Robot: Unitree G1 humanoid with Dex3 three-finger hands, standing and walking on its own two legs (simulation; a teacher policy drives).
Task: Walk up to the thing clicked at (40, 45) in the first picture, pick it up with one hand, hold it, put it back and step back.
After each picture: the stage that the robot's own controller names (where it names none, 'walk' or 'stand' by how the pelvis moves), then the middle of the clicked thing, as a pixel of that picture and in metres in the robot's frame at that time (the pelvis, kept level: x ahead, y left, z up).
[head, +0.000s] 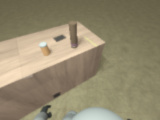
stand; (45, 49) +0.55 +0.45 +0.01
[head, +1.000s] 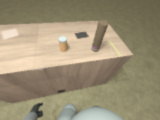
walk; (63, 44) +0.55 +0.27 +0.04
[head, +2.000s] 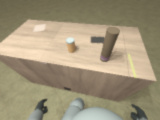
stand; (71, 45) +0.54 +0.22 +0.05
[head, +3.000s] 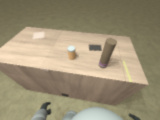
stand; (71, 53) +0.53 +0.19 +0.01
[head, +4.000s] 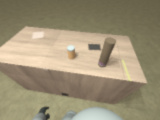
stand; (71, 52) +0.54 +0.20 +0.01
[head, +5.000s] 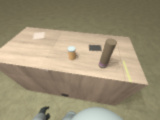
stand; (71, 53) +0.53 +0.19 +0.01
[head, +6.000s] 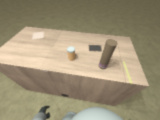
stand; (71, 53) +0.52 +0.19 +0.01
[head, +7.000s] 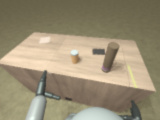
rise first; (74, 57) +0.51 +0.19 +0.01
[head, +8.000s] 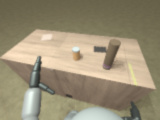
go down; (76, 53) +0.54 +0.18 +0.02
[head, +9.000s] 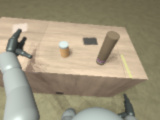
go down; (64, 49) +0.50 +0.18 +0.04
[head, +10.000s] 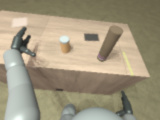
close in; (65, 45) +0.52 +0.18 +0.06
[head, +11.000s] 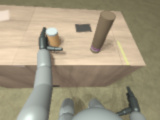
close; (53, 38) +0.54 +0.21 +0.09
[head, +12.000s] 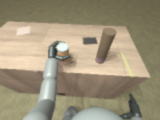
lift; (63, 53) +0.42 +0.17 +0.12
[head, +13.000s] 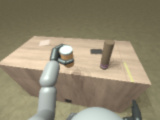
lift; (67, 57) +0.32 +0.16 +0.22
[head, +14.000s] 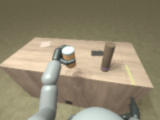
hold; (69, 57) +0.33 +0.15 +0.21
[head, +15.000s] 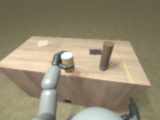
hold; (68, 62) +0.32 +0.15 +0.17
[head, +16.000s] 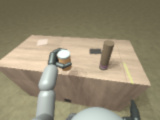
crouch; (65, 61) +0.32 +0.17 +0.18
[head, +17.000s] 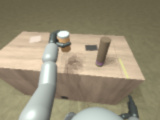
crouch; (64, 42) +0.44 +0.17 +0.22
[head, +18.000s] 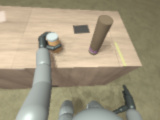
lower; (54, 43) +0.51 +0.19 +0.06
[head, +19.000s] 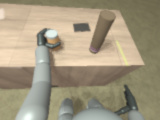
lower; (53, 40) +0.51 +0.19 +0.09
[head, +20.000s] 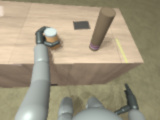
lower; (52, 39) +0.52 +0.19 +0.09
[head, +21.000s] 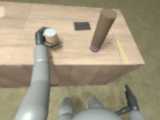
lower; (52, 39) +0.51 +0.20 +0.09
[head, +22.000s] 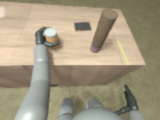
loosen; (52, 39) +0.51 +0.20 +0.09
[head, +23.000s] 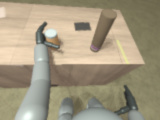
withdraw; (53, 40) +0.52 +0.20 +0.09
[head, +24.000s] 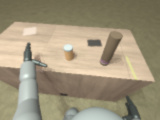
sink last; (68, 52) +0.48 +0.18 +0.05
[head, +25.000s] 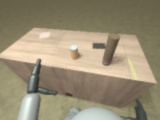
stand; (74, 52) +0.52 +0.20 +0.05
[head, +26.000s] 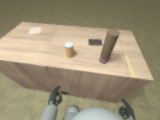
stand; (69, 50) +0.51 +0.19 +0.06
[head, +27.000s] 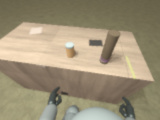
stand; (70, 50) +0.51 +0.19 +0.07
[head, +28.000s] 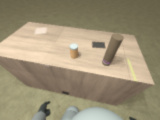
stand; (74, 51) +0.52 +0.17 +0.04
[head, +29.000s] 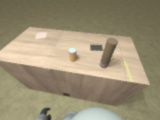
stand; (72, 54) +0.52 +0.18 +0.01
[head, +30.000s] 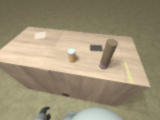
stand; (71, 55) +0.50 +0.19 +0.01
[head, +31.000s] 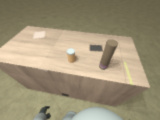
stand; (71, 55) +0.50 +0.19 +0.01
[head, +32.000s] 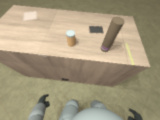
walk; (71, 38) +0.57 +0.19 +0.03
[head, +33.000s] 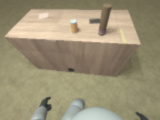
walk; (74, 26) +0.80 +0.24 +0.03
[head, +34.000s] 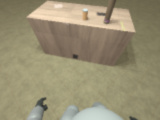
stand; (85, 14) +1.13 +0.14 +0.03
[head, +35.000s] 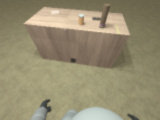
stand; (81, 20) +1.11 +0.20 +0.02
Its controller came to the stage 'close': yes
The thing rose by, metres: 0.21
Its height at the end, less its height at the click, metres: +0.00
